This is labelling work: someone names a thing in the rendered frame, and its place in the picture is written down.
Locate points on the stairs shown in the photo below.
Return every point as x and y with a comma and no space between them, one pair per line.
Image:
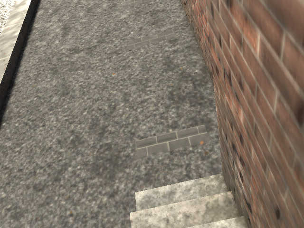
199,203

